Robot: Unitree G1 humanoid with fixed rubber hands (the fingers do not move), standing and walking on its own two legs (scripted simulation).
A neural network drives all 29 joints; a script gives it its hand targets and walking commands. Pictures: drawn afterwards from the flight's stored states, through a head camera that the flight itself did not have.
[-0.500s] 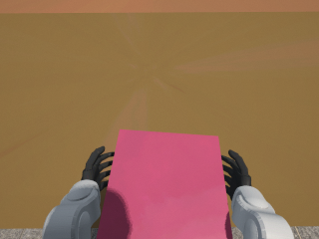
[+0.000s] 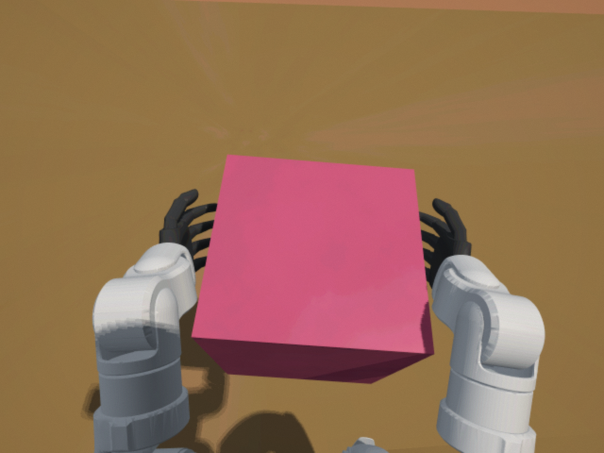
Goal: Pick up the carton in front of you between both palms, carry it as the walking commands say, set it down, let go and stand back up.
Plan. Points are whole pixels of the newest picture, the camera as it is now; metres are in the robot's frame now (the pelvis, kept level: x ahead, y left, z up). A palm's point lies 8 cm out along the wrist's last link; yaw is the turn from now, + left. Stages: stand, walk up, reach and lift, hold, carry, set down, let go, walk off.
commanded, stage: carry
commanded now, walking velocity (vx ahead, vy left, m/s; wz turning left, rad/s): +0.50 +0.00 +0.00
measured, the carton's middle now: (308, 284) +0.34 +0.00 +0.07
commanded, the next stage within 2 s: none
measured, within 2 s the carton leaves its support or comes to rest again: neither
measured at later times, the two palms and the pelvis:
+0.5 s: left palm (221, 93) +0.69 +0.15 +0.13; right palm (389, 98) +0.71 -0.15 +0.13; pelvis +0.34 -0.02 +0.00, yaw +0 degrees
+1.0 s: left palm (254, 0) +1.02 +0.12 +0.18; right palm (384, 4) +1.03 -0.18 +0.18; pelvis +0.67 -0.04 +0.03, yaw +0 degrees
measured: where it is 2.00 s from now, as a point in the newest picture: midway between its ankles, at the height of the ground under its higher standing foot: (301, 196)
